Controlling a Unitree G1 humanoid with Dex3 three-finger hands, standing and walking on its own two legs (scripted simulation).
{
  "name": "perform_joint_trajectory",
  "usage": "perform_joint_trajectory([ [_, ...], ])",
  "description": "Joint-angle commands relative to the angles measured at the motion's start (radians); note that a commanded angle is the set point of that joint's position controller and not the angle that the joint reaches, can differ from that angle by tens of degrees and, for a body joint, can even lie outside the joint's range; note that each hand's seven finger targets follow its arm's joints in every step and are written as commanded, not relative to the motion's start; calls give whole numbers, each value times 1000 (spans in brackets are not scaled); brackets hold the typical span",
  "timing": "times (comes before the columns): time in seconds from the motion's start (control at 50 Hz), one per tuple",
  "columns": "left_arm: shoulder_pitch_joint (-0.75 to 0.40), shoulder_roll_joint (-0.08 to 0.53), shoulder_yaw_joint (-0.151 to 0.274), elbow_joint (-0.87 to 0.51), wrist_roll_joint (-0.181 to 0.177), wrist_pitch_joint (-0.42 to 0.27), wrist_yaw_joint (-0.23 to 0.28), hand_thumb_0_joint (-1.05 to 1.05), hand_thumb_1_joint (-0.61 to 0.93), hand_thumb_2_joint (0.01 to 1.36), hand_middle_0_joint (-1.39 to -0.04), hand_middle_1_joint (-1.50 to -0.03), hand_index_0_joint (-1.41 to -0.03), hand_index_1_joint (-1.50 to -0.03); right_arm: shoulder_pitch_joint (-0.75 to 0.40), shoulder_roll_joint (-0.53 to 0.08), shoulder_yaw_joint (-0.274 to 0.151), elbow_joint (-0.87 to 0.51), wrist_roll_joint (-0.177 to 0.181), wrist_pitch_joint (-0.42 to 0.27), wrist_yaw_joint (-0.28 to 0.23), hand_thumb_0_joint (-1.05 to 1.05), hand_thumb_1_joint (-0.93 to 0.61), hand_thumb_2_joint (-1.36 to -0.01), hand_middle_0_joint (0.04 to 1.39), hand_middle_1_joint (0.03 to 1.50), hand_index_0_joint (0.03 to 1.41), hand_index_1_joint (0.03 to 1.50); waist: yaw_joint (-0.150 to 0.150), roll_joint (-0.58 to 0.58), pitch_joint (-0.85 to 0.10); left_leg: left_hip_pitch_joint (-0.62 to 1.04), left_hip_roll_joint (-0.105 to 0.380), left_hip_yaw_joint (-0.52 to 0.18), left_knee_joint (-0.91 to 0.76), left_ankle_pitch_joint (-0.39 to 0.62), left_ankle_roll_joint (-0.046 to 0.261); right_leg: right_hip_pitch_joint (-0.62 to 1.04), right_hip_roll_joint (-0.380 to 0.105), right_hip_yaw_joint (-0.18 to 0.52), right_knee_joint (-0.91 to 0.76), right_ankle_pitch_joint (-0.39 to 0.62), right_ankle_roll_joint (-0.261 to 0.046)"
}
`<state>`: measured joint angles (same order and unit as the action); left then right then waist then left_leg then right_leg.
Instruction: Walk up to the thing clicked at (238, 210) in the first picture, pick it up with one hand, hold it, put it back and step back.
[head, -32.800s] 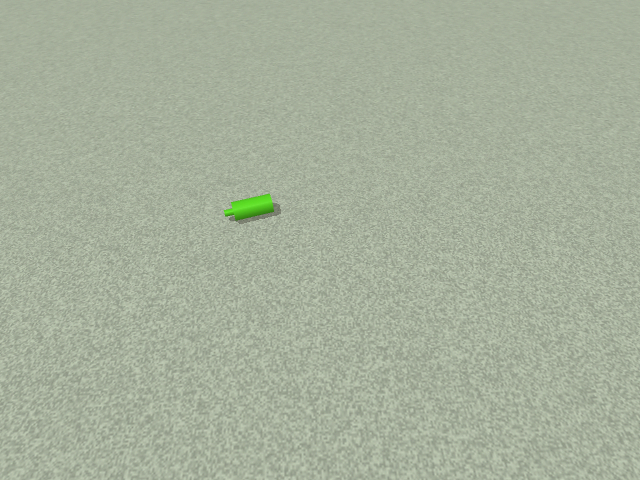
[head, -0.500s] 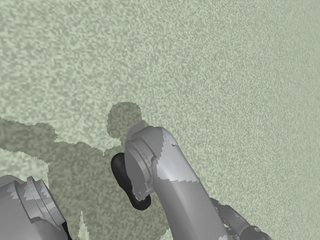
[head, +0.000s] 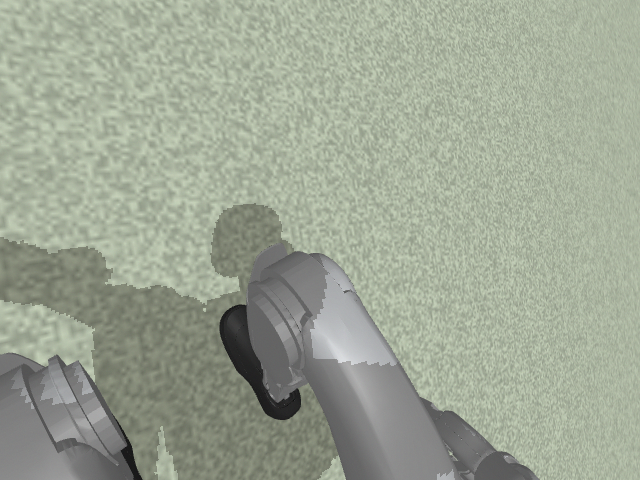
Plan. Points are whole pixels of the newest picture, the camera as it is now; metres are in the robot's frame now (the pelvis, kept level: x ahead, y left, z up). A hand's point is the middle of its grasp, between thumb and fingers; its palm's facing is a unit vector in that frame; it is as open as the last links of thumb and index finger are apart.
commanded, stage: close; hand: left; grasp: from above
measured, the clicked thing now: out of the picture +0.49 +0.37 -0.28
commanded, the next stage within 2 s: settle in 0.42 s
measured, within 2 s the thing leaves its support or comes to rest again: leaves its support in 0.84 s
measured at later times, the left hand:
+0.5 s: hand out of the picture +0.48 +0.34 -0.26, palm faces -0.45 -0.12 -0.88, open 11.0 cm
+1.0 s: hand out of the picture +0.49 +0.35 -0.22, palm faces -0.42 -0.11 -0.90, open 10.9 cm
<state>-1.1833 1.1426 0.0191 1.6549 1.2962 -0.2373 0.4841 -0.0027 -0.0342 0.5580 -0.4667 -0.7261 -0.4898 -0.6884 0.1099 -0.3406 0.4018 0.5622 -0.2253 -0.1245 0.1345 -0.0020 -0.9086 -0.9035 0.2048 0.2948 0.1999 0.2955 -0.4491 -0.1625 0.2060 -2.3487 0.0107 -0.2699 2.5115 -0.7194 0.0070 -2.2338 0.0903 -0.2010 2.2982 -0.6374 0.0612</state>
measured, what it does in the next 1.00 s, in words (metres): stands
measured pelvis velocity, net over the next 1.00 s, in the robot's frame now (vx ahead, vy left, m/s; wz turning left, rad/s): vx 0.00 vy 0.00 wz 0.02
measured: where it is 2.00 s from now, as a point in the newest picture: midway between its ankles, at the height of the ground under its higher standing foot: (201, 430)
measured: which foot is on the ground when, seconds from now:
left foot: down 0.00-1.00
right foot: down 0.00-1.00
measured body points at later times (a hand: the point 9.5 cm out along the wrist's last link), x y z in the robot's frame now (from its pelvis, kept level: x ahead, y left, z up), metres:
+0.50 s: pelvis +0.00 +0.00 +0.00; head +0.30 +0.14 +0.30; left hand +0.50 +0.34 -0.21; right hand +0.05 -0.25 -0.05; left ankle +0.06 +0.12 -0.28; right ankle +0.12 -0.11 -0.28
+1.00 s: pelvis +0.00 +0.00 +0.01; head +0.29 +0.15 +0.32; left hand +0.51 +0.35 -0.17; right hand +0.07 -0.26 -0.04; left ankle +0.06 +0.12 -0.28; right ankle +0.12 -0.11 -0.28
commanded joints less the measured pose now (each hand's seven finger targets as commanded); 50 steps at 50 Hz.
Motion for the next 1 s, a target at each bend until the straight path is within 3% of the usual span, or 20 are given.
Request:
perform_joint_trajectory([
  [0.0, -217, 189, 7, -90, -16, 6, 25, 0, 287, 629, -655, -723, -684, -694, 198, -346, -97, 24, 6, 8, -14, 0, -900, -902, 199, 300, 199, 300, -57, 606, -604, 511, 55, 67, -250, 274, -10, 364, 15, -86, -174, 255, -87],
  [0.14, -227, 203, 17, -105, -14, 4, 22, 0, 370, 658, -727, -700, -748, -678, 207, -351, -101, 26, -1, 17, -18, 0, -897, -901, 199, 300, 199, 300, -54, 608, -636, 512, 56, 70, -246, 279, -9, 384, 17, -89, -179, 259, -88],
  [0.18, -196, 180, -1, -54, -21, 7, 20, 0, 400, 626, -747, -688, -772, -662, 195, -348, -98, 15, 0, 18, -19, 0, -897, -901, 199, 300, 199, 300, -59, 571, -597, 478, 55, 72, -255, 246, -6, 393, 19, -89, -184, 238, -86],
  [0.24, -223, 186, 5, -96, -21, 2, 20, 0, 429, 647, -767, -703, -792, -677, 207, -343, -93, 27, -3, 19, -20, 0, -898, -901, 199, 300, 199, 300, -57, 601, -629, 517, 57, 69, -247, 284, -8, 388, 17, -89, -179, 265, -84],
  [0.32, -206, 169, -15, -73, -31, 0, 19, 0, 498, 675, -830, -694, -849, -674, 202, -341, -93, 25, -2, 20, -24, 0, -898, -901, 199, 300, 199, 300, -65, 564, -602, 470, 52, 78, -253, 239, 0, 414, 21, -86, -193, 246, -79],
  [0.44, -224, 179, 5, -120, -29, 5, 15, 0, 519, 675, -850, -685, -867, -667, 207, -348, -97, 26, 0, 21, -19, 0, -900, -902, 199, 300, 199, 300, -51, 603, -638, 534, 56, 63, -245, 311, -10, 377, 15, -89, -178, 280, -87],
  [0.5, -196, 177, 1, -94, -31, 7, 12, 0, 541, 703, -877, -680, -888, -669, 200, -347, -95, 21, 0, 24, -19, 0, -900, -902, 199, 300, 199, 300, -61, 588, -603, 506, 55, 68, -254, 282, -8, 391, 18, -88, -187, 264, -85],
  [0.52, -196, 176, -3, -74, -32, 8, 11, 0, 486, 681, -874, -719, -900, -695, 193, -352, -99, 5, 1, 24, -20, 0, -918, -905, 200, 300, 199, 300, -57, 557, -599, 481, 52, 72, -255, 253, -5, 397, 19, -86, -192, 243, -86],
  [0.58, -252, 236, 40, -192, -22, 15, 5, 0, 445, 672, -849, -690, -870, -671, 219, -348, -106, 29, 2, 24, -19, 0, -920, -906, 200, 300, 199, 300, -23, 666, -679, 566, 53, 74, -252, 319, -15, 378, 10, -79, -176, 277, -92],
  [0.64, -205, 179, 14, -130, -37, 28, -1, 0, 459, 660, -862, -661, -880, -645, 212, -348, -113, 6, 5, 31, -16, 0, -918, -905, 200, 300, 199, 300, -53, 611, -644, 529, 51, 76, -258, 291, -8, 400, 19, -85, -190, 265, -90],
  [0.7, -274, 255, 63, -285, -19, 28, -12, 0, 472, 691, -878, -674, -892, -662, 222, -361, -139, 14, 9, 30, -17, 0, -920, -906, 199, 300, 199, 300, 0, 715, -730, 598, 49, 83, -262, 328, -20, 377, 12, -76, -173, 275, -103],
  [0.72, -234, 258, 81, -258, -16, 33, -17, 0, 469, 684, -881, -662, -892, -652, 218, -354, -138, 17, 10, 36, -13, 0, -921, -907, 199, 300, 199, 300, 3, 727, -750, 614, 51, 78, -259, 345, -22, 380, 11, -79, -170, 281, -104],
  [0.78, -243, 215, 76, -325, -21, 34, -32, 0, 485, 667, -883, -655, -898, -641, 230, -354, -161, 6, 16, 43, -8, 0, -918, -906, 199, 300, 199, 300, -6, 710, -756, 609, 45, 92, -253, 369, -18, 389, 14, -74, -178, 302, -106],
  [0.8, -253, 230, 96, -356, -18, 34, -35, 0, 501, 659, -884, -660, -903, -642, 233, -352, -169, 7, 17, 45, -8, 0, -915, -905, 199, 300, 199, 300, 8, 732, -784, 608, 41, 99, -252, 367, -16, 395, 15, -71, -179, 302, -106],
  [0.82, -277, 172, 52, -413, -25, 34, -51, 0, 511, 658, -899, -652, -915, -637, 228, -336, -169, -3, 20, 38, -1, 0, -917, -906, 199, 300, 199, 300, 14, 744, -794, 637, 40, 103, -250, 401, -19, 381, 12, -67, -177, 324, -108],
  [0.84, -233, 185, 69, -357, -26, 42, -59, 0, 518, 639, -900, -644, -919, -626, 221, -342, -180, 3, 25, 40, 0, 0, -916, -905, 199, 300, 199, 300, 17, 725, -789, 617, 40, 106, -251, 369, -13, 374, 15, -65, -182, 298, -107],
  [0.86, -276, 175, 65, -443, -33, 37, -65, 0, 543, 658, -917, -645, -936, -627, 242, -342, -185, 4, 26, 43, 3, 0, -915, -905, 199, 300, 199, 300, 14, 738, -806, 627, 35, 109, -253, 398, -16, 384, 11, -66, -188, 324, -107],
  [0.94, -218, 140, 67, -450, -38, 57, -116, 0, 613, 667, -962, -653, -984, -632, 253, -331, -222, 11, 42, 59, 12, 0, -912, -904, 199, 300, 199, 300, 50, 739, -853, 653, 31, 115, -273, 399, -15, 348, 6, -55, -187, 303, -109],
  [0.96, -234, 102, 50, -465, -44, 60, -130, 0, 624, 678, -973, -654, -993, -635, 261, -330, -229, 9, 46, 63, 14, 0, -913, -904, 199, 300, 199, 300, 34, 732, -817, 632, 26, 117, -276, 385, -16, 334, 1, -54, -193, 296, -114],
  [0.98, -246, 104, 54, -499, -45, 62, -139, 0, 634, 679, -978, -654, -1000, -634, 267, -322, -235, 13, 51, 69, 14, 0, -911, -903, 199, 300, 199, 300, 45, 737, -841, 631, 25, 123, -289, 371, -15, 344, 1, -50, -194, 290, -112],
])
